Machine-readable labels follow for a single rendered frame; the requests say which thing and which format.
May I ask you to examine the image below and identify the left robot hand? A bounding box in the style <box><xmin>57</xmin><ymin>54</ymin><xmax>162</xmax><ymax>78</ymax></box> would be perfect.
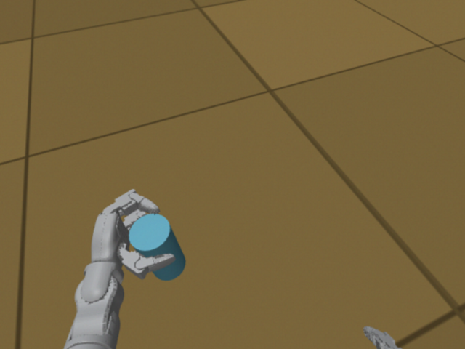
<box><xmin>91</xmin><ymin>189</ymin><xmax>176</xmax><ymax>280</ymax></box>

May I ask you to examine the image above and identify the left robot arm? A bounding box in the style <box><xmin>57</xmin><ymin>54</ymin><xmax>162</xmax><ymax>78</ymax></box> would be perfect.
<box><xmin>63</xmin><ymin>261</ymin><xmax>124</xmax><ymax>349</ymax></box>

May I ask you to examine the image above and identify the can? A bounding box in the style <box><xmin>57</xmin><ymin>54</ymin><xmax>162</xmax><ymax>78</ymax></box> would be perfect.
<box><xmin>129</xmin><ymin>214</ymin><xmax>185</xmax><ymax>281</ymax></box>

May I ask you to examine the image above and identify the right robot hand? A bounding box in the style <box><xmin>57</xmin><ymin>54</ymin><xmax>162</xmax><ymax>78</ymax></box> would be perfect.
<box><xmin>363</xmin><ymin>326</ymin><xmax>402</xmax><ymax>349</ymax></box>

